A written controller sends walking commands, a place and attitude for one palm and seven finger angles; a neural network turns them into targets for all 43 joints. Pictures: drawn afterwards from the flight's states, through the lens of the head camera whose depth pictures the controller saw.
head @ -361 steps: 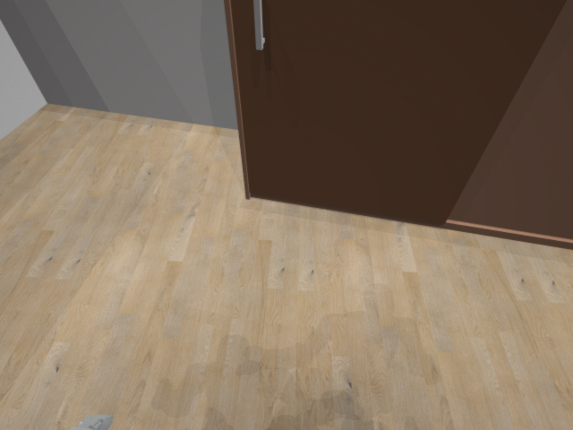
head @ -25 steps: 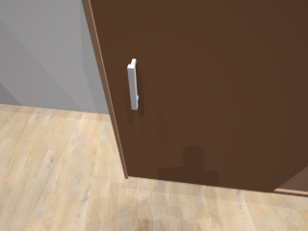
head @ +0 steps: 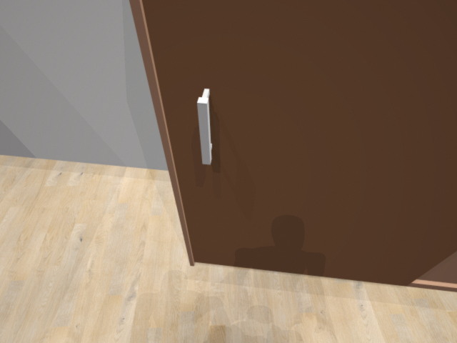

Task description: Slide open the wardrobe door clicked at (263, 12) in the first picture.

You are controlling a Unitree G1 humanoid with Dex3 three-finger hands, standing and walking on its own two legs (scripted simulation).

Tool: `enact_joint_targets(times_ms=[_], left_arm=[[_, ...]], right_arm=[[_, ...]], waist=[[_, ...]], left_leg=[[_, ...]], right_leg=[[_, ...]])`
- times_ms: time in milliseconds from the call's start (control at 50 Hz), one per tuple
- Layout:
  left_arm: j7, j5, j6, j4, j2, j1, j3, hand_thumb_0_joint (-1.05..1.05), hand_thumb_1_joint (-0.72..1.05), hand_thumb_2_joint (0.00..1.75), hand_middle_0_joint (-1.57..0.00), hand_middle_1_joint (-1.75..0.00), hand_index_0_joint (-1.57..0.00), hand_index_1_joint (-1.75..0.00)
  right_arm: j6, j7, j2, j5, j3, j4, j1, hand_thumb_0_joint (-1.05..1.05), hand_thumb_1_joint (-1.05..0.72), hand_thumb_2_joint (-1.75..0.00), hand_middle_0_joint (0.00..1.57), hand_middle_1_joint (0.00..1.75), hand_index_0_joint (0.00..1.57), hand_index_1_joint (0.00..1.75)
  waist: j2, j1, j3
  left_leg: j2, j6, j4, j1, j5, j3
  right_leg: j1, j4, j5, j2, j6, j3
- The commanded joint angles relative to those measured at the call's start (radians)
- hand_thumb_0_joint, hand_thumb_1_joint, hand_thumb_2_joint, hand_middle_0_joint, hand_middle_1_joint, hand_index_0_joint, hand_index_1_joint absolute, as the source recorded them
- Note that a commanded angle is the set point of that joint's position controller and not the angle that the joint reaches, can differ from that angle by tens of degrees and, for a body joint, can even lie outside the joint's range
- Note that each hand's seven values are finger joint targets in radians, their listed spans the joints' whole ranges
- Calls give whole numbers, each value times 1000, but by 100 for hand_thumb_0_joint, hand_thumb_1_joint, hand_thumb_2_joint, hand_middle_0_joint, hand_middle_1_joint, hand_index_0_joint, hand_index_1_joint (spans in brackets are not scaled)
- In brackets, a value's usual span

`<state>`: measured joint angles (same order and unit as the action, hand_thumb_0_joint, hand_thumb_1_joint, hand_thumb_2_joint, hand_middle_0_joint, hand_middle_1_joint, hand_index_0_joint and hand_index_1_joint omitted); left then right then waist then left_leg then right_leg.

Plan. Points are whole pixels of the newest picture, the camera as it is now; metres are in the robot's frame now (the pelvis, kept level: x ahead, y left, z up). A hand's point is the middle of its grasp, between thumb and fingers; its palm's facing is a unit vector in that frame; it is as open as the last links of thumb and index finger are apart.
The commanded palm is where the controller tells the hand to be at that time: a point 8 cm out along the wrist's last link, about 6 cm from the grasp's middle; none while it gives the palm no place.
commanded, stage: look again from close up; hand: left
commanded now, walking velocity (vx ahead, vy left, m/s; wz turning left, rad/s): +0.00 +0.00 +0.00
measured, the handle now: (206, 128) +0.53 +0.08 +0.08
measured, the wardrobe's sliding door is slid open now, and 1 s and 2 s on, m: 0.00 0.00 0.00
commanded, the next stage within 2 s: raise the hand with hooked fingers in 0.36 s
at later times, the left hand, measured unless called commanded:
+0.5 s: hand out of the picture +0.04 +0.20 -0.16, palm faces +0.10 -0.97 -0.23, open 7.4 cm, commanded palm +0.10 +0.25 -0.07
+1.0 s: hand (102, 334) +0.14 +0.22 -0.03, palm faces +0.02 -1.00 -0.02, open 9.3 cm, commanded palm +0.13 +0.27 -0.01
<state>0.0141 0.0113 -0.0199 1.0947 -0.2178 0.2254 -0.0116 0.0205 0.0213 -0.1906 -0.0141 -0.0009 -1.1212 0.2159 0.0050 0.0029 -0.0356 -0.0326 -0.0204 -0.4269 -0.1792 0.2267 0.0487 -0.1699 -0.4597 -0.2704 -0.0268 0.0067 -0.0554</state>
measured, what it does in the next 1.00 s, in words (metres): lowers itself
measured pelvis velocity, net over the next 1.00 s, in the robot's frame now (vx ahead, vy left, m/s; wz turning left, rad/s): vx -0.04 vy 0.00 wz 0.03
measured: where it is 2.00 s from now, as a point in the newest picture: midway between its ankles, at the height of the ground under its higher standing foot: outside the picture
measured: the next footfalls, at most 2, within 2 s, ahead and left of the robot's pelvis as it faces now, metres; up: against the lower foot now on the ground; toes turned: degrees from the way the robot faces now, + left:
none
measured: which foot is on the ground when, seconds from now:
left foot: down 0.00-1.00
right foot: down 0.00-1.00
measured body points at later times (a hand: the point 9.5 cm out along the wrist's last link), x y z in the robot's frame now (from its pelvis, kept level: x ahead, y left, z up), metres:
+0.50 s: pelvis +0.00 +0.00 +0.00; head +0.02 +0.00 +0.45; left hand +0.03 +0.25 -0.15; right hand +0.04 -0.25 -0.15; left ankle +0.00 +0.13 -0.74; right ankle -0.01 -0.11 -0.74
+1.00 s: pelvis -0.04 +0.00 -0.08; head -0.01 +0.02 +0.36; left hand +0.13 +0.27 -0.03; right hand +0.18 -0.22 -0.12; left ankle +0.00 +0.13 -0.74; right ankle -0.01 -0.11 -0.74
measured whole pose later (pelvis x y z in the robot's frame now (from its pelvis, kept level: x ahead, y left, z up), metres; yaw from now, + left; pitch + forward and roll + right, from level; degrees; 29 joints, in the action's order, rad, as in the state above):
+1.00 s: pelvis -0.04 +0.00 -0.08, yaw +2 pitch +8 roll -2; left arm -0.39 -0.30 -0.35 -0.01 -0.25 0.41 -0.23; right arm 0.28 0.05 -0.25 0.03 0.00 -0.54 0.18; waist 0.00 0.05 0.08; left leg -0.06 -0.02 -1.14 -0.78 0.49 -0.04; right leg -0.71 -1.10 -0.52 -0.03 0.02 -0.12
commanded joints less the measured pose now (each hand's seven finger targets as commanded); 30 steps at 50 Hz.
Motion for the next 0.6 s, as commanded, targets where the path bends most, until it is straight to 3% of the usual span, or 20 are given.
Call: enact_joint_targets(times_ms=[0, 420, 440, 460, 480, 500, 520, 540, 560, 580], left_arm=[[11, 4, -13, -33, -143, 24, -24, 0, 90, 90, -20, -30, -20, -30], [10, 4, -15, -24, -149, 22, -21, 0, 90, 90, -20, -30, -20, -30], [56, 7, -24, 9, -85, 134, -5, 0, 90, 90, -20, -30, -20, -30], [36, -171, -210, -1437, -520, -593, -362, 0, 88, 89, -20, -32, -20, -32], [51, -138, -183, -1240, -250, -152, -136, 0, 85, 88, -20, -33, -20, -33], [44, -155, -93, -1010, -50, 151, -83, 0, 83, 87, -21, -34, -21, -34], [22, -181, -111, -1118, -67, 8, -87, 0, 81, 86, -21, -36, -21, -36], [-11, -190, -157, -1108, -117, -23, -145, 0, 78, 85, -21, -37, -21, -37], [-52, -196, -196, -932, -87, 74, -170, 0, 76, 84, -21, -39, -21, -39], [-106, -219, -268, -847, -49, 142, -182, 0, 74, 83, -21, -40, -21, -40]], right_arm=[[19, 4, -142, -3, 22, 42, 27, 0, -90, -90, 20, 30, 20, 30], [14, 4, -146, -3, 20, 31, 14, 0, -90, -90, 20, 30, 20, 30], [15, -3, -126, 11, 23, 91, -32, 0, -90, -90, 20, 30, 20, 30], [135, 74, -252, 12, 81, 390, -88, 0, -90, -90, 20, 30, 20, 30], [233, 94, -176, 19, 13, 374, -51, 0, -90, -90, 20, 30, 20, 30], [278, 66, -133, 34, 7, 371, -24, 0, -90, -90, 20, 30, 20, 30], [295, 54, -183, 48, 22, 413, -37, 0, -90, -90, 20, 30, 20, 30], [312, 53, -206, 40, 50, 434, -34, 0, -90, -90, 20, 30, 20, 30], [316, 47, -201, 30, 61, 441, -25, 0, -90, -90, 20, 30, 20, 30], [318, 31, -198, 24, 70, 466, -21, 0, -90, -90, 20, 30, 20, 30]], waist=[[-23, 7, 18], [0, 3, 17], [4, 26, 9], [-328, -27, 311], [-332, 42, 399], [-105, 23, 292], [6, -20, 168], [87, -33, 119], [163, -43, -21], [208, -22, -33]], left_leg=[[-84, 39, 73, 1, -172, -73], [-81, 32, 75, 16, -164, -70], [-86, 6, -142, -33, -178, -12], [40, 8, -40, 215, -291, -18], [22, 10, -3, 223, -472, 0], [-5, 30, -13, 159, -454, -19], [7, 41, -40, 56, -298, -45], [16, 48, -70, -17, -181, -42], [22, 45, -96, -127, -83, -52], [30, 33, -140, -217, -8, -58]], right_leg=[[1, 80, 169, -92, 26, 81], [-1, 104, 188, -98, 26, 90], [-11, 99, 527, -156, -2, 156], [44, 58, 616, -68, 12, 95], [120, -23, 414, -45, 57, 26], [38, -24, 313, -4, 34, -15], [-50, -19, 259, 3, 10, -34], [-132, -15, 181, 6, -1, -33], [-226, -19, 92, 14, -3, -43], [-300, -61, 13, 16, -3, -46]])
